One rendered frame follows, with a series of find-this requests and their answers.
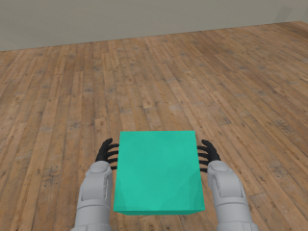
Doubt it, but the robot left hand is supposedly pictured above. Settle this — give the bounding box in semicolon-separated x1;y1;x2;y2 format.
95;138;119;170

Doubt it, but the carton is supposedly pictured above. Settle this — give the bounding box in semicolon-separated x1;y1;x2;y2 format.
113;130;205;216

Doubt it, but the robot right hand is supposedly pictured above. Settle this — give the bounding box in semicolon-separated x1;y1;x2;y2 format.
196;140;221;173

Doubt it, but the right robot forearm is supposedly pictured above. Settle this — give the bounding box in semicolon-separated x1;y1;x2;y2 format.
207;160;259;231

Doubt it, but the left robot forearm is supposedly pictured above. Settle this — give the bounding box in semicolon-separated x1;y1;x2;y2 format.
70;161;113;231

